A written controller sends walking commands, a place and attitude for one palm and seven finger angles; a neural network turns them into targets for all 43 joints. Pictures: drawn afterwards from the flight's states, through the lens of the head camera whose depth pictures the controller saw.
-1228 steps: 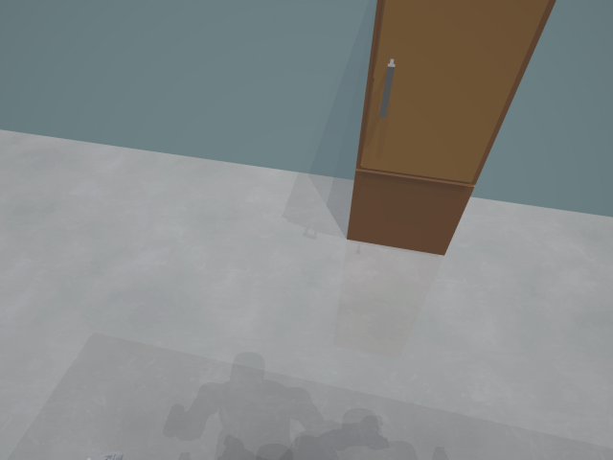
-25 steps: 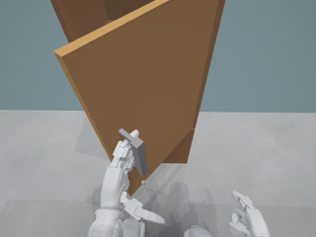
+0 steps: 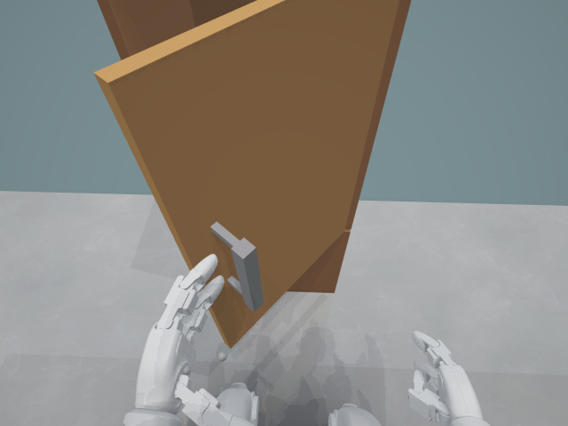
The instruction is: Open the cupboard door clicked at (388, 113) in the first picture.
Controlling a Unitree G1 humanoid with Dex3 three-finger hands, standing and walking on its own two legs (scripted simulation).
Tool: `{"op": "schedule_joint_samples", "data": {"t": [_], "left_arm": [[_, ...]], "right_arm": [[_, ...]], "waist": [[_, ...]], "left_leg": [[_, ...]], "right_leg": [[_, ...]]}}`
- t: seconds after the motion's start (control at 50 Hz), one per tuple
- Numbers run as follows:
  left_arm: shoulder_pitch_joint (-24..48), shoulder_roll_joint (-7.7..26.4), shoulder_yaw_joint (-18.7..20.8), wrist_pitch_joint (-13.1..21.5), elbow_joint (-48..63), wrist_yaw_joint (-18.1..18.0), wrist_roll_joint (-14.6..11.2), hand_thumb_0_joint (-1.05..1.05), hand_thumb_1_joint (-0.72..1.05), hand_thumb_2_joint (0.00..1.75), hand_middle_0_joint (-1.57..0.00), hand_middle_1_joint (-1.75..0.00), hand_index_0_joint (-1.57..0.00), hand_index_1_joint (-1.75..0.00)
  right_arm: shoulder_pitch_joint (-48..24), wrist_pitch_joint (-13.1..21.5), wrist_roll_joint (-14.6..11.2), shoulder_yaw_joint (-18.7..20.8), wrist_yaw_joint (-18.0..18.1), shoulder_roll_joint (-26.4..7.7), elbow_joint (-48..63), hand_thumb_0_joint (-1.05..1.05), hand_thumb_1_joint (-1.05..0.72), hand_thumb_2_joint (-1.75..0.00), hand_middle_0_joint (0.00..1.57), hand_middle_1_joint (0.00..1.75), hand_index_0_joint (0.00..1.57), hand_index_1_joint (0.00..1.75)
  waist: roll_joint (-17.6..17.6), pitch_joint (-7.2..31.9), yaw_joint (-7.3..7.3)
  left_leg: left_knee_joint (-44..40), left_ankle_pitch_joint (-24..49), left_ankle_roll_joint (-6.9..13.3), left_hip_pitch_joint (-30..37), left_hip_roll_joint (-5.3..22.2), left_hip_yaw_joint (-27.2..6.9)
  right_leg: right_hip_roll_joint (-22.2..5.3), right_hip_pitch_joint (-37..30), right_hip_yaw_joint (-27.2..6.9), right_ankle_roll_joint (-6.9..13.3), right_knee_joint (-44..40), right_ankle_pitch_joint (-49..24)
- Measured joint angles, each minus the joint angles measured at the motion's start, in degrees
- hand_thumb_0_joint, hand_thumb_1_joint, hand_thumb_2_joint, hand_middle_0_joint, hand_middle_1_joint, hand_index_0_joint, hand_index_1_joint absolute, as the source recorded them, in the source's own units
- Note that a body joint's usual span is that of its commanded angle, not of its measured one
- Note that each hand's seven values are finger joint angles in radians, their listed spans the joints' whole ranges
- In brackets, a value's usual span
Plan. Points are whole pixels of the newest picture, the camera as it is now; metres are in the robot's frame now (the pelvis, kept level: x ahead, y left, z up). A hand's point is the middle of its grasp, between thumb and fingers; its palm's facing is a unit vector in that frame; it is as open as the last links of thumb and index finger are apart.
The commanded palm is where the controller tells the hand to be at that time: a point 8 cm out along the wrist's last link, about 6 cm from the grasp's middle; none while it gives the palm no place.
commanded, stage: slide the hand sideways off the handle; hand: left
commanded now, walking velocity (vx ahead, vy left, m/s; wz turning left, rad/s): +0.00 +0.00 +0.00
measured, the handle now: (238, 269) +0.31 +0.08 +0.07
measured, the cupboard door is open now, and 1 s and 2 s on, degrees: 50 49 49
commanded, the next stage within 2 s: draw the hand back to the body in 0.38 s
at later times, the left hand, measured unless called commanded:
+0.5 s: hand (180, 391) +0.16 +0.13 +0.07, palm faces -0.02 -1.00 +0.00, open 16.3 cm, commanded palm +0.14 +0.19 +0.07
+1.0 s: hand (97, 368) +0.17 +0.18 +0.14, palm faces +0.01 -1.00 -0.06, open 16.2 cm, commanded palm +0.13 +0.24 +0.16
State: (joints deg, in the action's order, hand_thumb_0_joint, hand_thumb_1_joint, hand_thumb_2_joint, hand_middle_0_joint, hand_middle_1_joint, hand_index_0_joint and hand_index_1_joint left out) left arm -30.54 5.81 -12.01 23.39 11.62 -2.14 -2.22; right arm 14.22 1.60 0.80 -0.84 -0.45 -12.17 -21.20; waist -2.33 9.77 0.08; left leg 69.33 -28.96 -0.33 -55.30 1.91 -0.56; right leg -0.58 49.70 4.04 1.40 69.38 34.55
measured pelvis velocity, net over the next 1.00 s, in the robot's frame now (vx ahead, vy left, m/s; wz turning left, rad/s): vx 0.00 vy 0.01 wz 0.01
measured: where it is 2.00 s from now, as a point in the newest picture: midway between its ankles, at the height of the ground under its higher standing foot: outside the picture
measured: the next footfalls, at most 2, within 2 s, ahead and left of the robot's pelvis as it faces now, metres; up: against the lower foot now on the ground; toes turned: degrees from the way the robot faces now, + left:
none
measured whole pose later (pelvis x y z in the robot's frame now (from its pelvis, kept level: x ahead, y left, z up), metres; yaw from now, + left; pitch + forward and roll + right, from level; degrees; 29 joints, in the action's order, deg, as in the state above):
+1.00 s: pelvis +0.00 +0.01 +0.03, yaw +1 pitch +8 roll -3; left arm -39.2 14.1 5.5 14.9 23.2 10.5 -15.7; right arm 16.5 4.1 -2.8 -0.8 4.0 -12.7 -23.4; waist -3.5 9.6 1.1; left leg 60.3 -26.0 0.4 -42.8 2.0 -1.5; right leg 0.1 35.8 5.0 0.4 57.3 29.9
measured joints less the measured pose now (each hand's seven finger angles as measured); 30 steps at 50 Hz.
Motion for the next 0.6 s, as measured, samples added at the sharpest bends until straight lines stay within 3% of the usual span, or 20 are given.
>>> {"op": "schedule_joint_samples", "data": {"t": [0.2,0.4,0.5,0.6], "left_arm": [[-4.6,1.3,4.8,0.1,2.1,4.8,-3.9,-0.02,-0.5,0.3,-0.19,-0.32,-0.2,-0.33],[-8.1,2.9,9.8,2.3,2.9,10.4,-8.6,-0.02,-0.5,0.3,-0.16,-0.31,-0.16,-0.31],[-7.4,3.0,9.1,2.0,3.6,11.7,-9.0,-0.02,-0.5,0.3,-0.16,-0.31,-0.15,-0.31],[-5.8,4.6,10.1,-1.4,5.7,10.8,-8.8,-0.02,-0.5,0.3,-0.16,-0.31,-0.15,-0.3]], "right_arm": [[-0.3,-0.3,-0.7,1.0,1.3,0.6,-1.0,0.01,-0.91,-0.9,0.2,0.3,0.2,0.3],[-0.9,0.5,-1.2,1.8,2.6,0.1,-2.0,0.01,-0.91,-0.9,0.2,0.3,0.2,0.3],[-1.3,1.0,-1.2,1.9,3.1,-0.1,-1.7,0.01,-0.91,-0.9,0.2,0.3,0.2,0.3],[-0.9,0.2,-1.8,1.6,3.6,0.7,-1.5,0.01,-0.91,-0.9,0.2,0.3,0.2,0.3]], "waist": [[0.1,0.5,0.52],[-0.3,0.9,1.38],[-0.5,1.0,1.62],[-0.4,0.6,1.77]], "left_leg": [[0.5,-0.5,-0.7,-0.2,0.4,-0.5],[2.6,-0.9,-0.9,-2.2,0.4,-1.6],[3.8,-1.1,-0.8,-3.3,0.4,-1.8],[3.5,-0.9,-0.7,-2.2,0.7,-1.7]], "right_leg": [[0.5,0.2,0.4,0.5,0.5,0.6],[0.6,1.5,1.4,0.8,2.1,1.1],[0.6,2.5,1.5,0.7,3.2,1.2],[0.8,1.4,1.4,0.6,2.6,0.8]]}}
